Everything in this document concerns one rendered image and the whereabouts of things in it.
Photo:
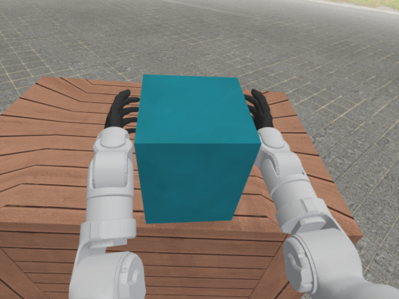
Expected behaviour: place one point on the pedestal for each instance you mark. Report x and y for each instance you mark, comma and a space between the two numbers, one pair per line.
46, 146

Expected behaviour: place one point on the robot right upper arm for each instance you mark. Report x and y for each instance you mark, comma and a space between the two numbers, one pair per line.
324, 264

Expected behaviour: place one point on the carton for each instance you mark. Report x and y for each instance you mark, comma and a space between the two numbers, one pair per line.
195, 145

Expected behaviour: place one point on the robot right forearm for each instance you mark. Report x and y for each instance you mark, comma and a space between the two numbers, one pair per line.
298, 207

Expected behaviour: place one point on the robot left forearm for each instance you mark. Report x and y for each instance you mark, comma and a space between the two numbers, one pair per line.
110, 189

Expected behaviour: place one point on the robot left upper arm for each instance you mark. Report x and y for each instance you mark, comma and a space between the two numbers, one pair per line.
118, 275

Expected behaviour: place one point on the robot left hand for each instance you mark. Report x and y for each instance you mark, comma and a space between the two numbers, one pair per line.
117, 112

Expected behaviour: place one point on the robot right hand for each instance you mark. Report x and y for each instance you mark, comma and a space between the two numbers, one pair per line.
261, 112

